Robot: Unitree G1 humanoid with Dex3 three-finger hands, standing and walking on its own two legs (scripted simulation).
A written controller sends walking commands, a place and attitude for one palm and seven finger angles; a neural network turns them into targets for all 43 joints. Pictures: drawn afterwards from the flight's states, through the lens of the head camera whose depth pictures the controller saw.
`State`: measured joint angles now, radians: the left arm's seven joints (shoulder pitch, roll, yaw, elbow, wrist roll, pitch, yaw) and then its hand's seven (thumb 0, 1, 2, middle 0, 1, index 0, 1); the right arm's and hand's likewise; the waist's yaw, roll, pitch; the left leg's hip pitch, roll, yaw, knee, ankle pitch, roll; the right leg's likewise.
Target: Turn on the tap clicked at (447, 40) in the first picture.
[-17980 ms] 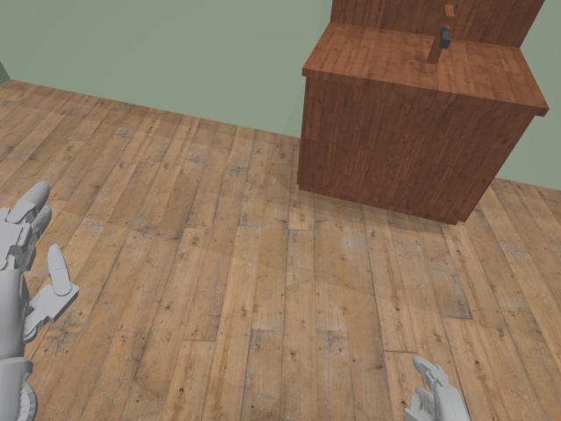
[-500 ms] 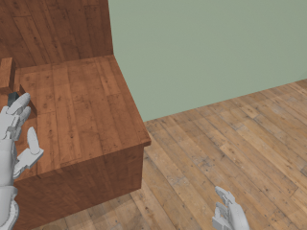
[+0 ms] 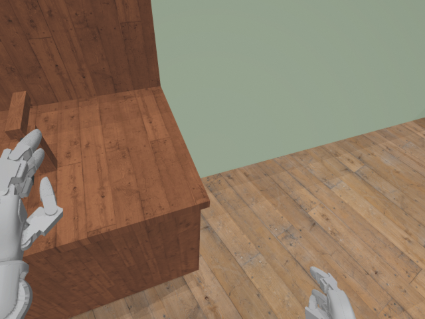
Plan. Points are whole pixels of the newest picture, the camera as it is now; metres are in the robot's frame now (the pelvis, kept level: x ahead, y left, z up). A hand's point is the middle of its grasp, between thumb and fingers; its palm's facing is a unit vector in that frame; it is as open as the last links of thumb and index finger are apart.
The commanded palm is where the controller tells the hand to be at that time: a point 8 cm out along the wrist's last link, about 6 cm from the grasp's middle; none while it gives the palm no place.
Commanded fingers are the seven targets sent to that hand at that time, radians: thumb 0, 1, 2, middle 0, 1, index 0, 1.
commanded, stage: look again from close up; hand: left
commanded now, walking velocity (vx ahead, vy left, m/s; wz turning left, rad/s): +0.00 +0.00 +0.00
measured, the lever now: (22, 178) +0.34 +0.42 +0.05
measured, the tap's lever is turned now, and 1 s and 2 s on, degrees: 0 0 0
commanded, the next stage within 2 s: shuffle to correct the standing spot in 0.12 s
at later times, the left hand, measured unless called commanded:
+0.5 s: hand (42, 220) +0.20 +0.26 +0.15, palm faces +0.38 -0.84 -0.40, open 7.4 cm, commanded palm +0.15 +0.30 +0.17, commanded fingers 0.00 0.90 0.90 -0.20 -0.30 -0.20 -0.30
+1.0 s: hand (6, 178) +0.24 +0.31 +0.19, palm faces +0.52 -0.76 -0.40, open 7.4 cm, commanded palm +0.14 +0.29 +0.17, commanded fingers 0.00 0.90 0.90 -0.20 -0.30 -0.20 -0.30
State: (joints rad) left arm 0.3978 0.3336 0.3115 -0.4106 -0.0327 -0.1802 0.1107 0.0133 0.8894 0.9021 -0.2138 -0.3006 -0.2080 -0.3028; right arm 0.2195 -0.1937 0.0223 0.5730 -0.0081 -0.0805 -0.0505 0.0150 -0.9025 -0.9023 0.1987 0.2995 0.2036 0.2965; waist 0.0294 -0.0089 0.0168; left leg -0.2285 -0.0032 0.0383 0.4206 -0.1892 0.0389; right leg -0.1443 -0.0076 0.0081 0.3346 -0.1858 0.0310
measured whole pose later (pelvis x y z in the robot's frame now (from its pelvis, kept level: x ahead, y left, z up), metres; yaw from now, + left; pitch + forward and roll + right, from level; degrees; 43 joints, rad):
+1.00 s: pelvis -0.01 +0.01 -0.01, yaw +1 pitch +0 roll -1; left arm 0.13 0.48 0.46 -0.27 -0.02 -0.24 0.09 0.01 0.88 0.90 -0.22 -0.30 -0.21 -0.30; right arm 0.19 -0.17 0.03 0.61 0.00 -0.12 0.00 0.02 -0.90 -0.90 0.20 0.30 0.21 0.30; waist 0.05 -0.02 0.05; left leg -0.30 -0.02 0.02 0.49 -0.19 0.05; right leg -0.20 0.02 0.00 0.44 -0.24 0.00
